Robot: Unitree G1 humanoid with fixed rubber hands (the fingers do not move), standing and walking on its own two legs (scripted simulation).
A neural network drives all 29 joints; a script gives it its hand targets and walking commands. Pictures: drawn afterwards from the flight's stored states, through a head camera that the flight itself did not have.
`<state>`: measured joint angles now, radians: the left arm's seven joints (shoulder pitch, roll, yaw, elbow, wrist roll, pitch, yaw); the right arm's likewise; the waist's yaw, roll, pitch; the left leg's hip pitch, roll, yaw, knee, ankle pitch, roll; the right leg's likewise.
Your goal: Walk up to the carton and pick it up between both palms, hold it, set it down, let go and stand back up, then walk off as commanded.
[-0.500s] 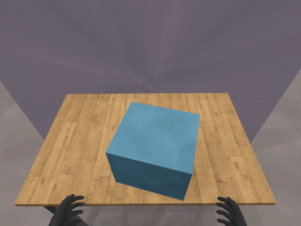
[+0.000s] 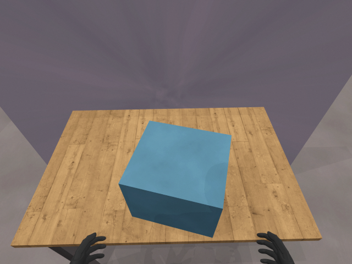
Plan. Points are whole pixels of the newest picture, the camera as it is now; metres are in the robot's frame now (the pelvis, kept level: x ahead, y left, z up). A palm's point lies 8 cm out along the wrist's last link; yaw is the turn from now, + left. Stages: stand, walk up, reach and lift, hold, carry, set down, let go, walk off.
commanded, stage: set down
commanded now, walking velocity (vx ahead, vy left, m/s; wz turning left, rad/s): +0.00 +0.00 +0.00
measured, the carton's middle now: (180, 177) +0.36 +0.01 -0.06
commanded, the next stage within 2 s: let go in 0.06 s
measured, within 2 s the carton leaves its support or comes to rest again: neither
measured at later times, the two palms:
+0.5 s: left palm out of the picture +0.14 +0.22 -0.08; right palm out of the picture +0.14 -0.23 -0.09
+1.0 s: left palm out of the picture +0.04 +0.31 -0.10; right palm out of the picture +0.06 -0.29 -0.11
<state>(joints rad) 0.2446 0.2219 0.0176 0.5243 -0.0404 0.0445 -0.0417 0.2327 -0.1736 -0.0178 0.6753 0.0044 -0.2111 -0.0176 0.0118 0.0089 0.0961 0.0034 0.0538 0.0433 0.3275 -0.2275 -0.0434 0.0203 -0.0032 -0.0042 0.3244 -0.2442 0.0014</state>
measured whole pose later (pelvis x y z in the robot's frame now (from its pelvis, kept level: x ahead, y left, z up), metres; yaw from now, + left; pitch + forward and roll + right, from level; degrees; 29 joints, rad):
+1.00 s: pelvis -0.03 +0.01 +0.00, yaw +1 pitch -2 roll +0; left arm 0.24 0.37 0.00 0.90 0.03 -0.01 -0.01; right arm 0.18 -0.37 0.00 0.99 -0.02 -0.01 0.02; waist 0.01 0.01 0.01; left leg -0.15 0.03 0.03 0.41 -0.22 -0.02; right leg -0.14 -0.02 -0.01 0.42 -0.25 0.01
